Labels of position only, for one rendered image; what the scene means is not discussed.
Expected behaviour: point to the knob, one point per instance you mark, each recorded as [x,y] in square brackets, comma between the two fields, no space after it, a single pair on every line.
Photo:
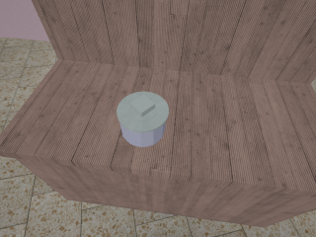
[142,105]

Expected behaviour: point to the table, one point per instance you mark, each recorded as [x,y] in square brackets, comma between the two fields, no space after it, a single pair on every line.
[239,144]

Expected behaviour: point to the lid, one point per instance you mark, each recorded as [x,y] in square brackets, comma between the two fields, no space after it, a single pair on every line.
[132,121]

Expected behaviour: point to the pot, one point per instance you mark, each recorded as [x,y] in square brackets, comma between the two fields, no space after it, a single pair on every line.
[143,139]

